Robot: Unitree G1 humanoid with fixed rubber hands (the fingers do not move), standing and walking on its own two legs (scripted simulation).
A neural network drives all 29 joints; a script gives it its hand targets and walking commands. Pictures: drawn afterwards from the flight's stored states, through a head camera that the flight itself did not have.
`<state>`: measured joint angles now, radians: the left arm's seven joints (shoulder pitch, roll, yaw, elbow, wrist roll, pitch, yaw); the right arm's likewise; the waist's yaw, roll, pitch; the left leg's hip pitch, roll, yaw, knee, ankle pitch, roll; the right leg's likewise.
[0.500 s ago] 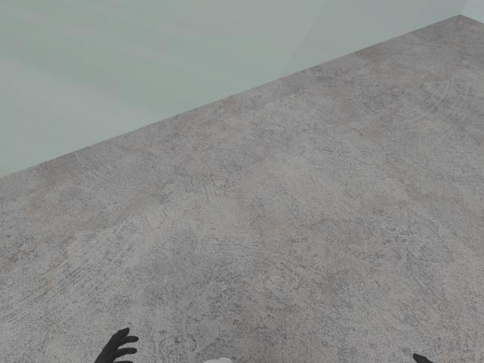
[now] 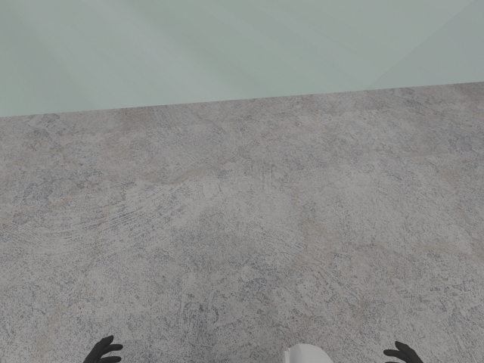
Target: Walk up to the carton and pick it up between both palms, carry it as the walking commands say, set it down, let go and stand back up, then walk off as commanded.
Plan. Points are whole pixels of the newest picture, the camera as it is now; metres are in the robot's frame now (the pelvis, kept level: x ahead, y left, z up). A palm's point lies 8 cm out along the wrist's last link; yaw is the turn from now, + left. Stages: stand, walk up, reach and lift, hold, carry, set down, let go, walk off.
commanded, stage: walk up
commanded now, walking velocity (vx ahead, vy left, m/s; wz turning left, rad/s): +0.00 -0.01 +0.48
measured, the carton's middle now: out of the picture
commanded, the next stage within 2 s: none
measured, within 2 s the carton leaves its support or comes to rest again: neither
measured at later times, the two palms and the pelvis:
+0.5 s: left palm out of the picture +0.03 +0.25 -0.08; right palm (398, 346) +0.17 -0.27 -0.12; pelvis +0.00 -0.04 +0.01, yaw +16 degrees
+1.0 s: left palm out of the picture -0.01 +0.28 -0.10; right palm (380, 336) +0.18 -0.23 -0.10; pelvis -0.01 -0.02 +0.01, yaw +31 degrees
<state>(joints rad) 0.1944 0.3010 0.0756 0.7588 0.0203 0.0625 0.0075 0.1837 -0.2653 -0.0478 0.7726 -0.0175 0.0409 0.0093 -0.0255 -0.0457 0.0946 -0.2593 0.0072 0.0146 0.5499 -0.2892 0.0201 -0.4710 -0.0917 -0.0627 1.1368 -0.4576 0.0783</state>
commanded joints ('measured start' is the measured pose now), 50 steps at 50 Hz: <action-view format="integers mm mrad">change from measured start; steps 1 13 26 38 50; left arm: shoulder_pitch -10 145 106 -9 -95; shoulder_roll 53 78 116 52 31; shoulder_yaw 7 13 23 -4 -29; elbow -87 -105 -81 -65 -86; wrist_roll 3 0 24 5 -5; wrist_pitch -12 -54 -56 -22 -21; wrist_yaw -1 21 23 11 12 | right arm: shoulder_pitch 8 63 -100 22 107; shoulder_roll -173 -111 -55 -160 -189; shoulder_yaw -46 -33 -17 -65 -84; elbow -63 -54 -57 -29 -10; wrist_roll -6 -6 32 19 -3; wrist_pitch -16 -7 22 -15 -24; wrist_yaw -13 1 35 -13 -15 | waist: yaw -14 60 53 -20 -36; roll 219 19 -173 209 211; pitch -139 -147 -119 -105 -147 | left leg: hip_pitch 118 -235 -217 196 128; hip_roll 193 52 -5 276 199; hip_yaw -220 -249 62 -304 -325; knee -205 -10 291 -178 -210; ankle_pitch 427 80 -168 599 498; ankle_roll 99 29 -116 130 137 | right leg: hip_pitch -71 403 336 -195 -42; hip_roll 25 -57 -234 -34 52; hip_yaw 25 103 32 69 50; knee -40 -807 -752 11 -299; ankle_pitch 62 185 549 12 77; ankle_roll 1 -67 -187 2 13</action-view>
